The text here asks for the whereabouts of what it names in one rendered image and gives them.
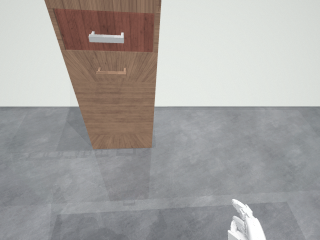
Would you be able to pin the handle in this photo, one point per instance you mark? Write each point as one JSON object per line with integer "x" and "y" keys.
{"x": 102, "y": 38}
{"x": 111, "y": 74}

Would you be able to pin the cabinet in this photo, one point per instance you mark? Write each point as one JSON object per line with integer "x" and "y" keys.
{"x": 118, "y": 112}

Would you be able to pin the drawer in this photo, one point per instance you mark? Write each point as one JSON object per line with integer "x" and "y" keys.
{"x": 76, "y": 25}

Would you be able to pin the robot right hand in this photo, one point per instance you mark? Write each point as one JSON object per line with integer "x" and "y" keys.
{"x": 250, "y": 228}

